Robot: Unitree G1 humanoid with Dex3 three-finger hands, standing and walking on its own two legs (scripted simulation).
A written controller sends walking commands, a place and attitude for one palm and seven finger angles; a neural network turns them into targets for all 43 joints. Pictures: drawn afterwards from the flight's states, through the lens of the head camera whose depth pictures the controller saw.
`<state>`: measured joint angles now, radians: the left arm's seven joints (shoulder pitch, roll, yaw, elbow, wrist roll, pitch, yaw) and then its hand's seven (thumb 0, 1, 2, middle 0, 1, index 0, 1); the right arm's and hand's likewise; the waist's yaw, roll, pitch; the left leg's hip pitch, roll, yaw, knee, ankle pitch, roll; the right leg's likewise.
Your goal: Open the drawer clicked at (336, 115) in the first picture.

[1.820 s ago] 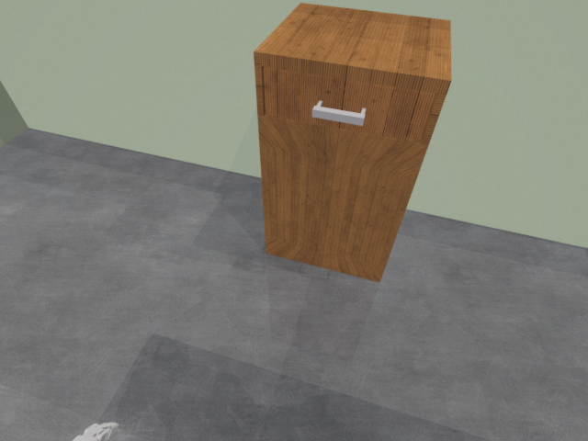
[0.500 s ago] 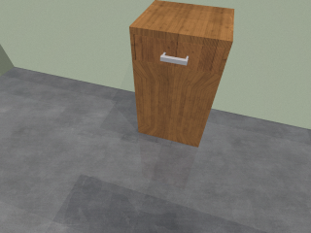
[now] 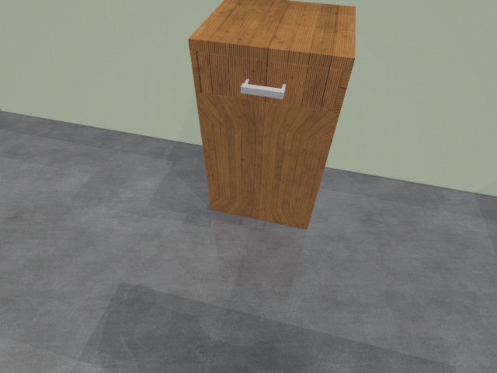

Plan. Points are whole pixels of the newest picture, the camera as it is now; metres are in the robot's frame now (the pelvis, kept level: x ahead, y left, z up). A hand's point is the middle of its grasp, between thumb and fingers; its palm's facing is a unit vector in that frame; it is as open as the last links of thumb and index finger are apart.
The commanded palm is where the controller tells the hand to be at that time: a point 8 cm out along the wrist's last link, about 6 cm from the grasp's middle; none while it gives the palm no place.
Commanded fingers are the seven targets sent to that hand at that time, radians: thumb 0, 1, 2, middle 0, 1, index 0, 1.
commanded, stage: turn to face it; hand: left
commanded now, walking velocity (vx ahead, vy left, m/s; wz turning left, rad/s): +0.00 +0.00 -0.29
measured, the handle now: (264, 87) +0.92 +0.01 -0.02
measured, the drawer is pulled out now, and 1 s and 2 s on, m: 0.00 0.00 0.00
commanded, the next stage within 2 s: take the last steps up to it in 0.38 s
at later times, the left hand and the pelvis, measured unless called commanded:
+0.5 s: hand out of the picture +0.05 +0.21 -0.18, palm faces -0.10 -0.97 -0.20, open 7.4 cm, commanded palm none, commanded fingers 0.00 0.90 0.90 -0.20 -0.30 -0.20 -0.30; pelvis -0.03 +0.02 -0.01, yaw -6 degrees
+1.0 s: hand out of the picture +0.03 +0.17 -0.18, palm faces -0.10 -0.99 -0.12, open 7.4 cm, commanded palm none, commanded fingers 0.00 0.90 0.90 -0.20 -0.30 -0.20 -0.30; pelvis +0.06 +0.00 +0.00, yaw -10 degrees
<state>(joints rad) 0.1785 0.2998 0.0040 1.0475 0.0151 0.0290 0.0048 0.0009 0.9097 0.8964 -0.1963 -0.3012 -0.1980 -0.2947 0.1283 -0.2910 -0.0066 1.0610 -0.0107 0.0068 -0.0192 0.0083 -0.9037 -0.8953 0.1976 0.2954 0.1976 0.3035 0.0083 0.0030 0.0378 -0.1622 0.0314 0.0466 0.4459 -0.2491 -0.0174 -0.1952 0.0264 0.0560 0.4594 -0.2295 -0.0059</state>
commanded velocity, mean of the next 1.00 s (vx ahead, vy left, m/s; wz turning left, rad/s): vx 0.16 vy -0.01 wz -0.13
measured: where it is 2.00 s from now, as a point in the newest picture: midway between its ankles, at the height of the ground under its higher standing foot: (268, 346)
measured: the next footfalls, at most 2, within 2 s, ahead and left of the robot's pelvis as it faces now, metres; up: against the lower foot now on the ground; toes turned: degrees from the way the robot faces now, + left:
right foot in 0.76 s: +0.00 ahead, -0.11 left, +0.00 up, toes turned -16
left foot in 1.12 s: +0.26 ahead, +0.11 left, +0.00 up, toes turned -1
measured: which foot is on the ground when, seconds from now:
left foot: down 0.00-0.76, up 0.78-1.00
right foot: down 0.00-0.46, up 0.48-0.74, down 0.76-1.00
